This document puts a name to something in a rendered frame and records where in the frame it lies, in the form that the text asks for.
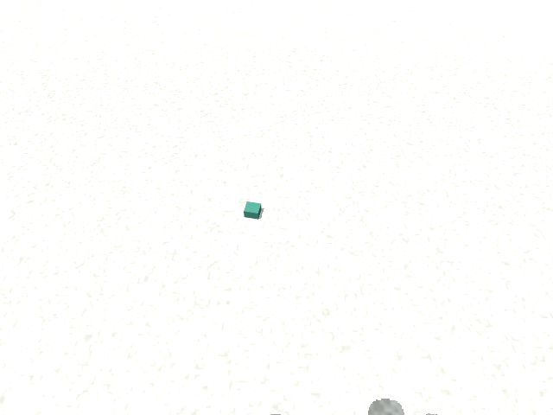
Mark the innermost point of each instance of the small box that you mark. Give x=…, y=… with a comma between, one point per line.
x=252, y=210

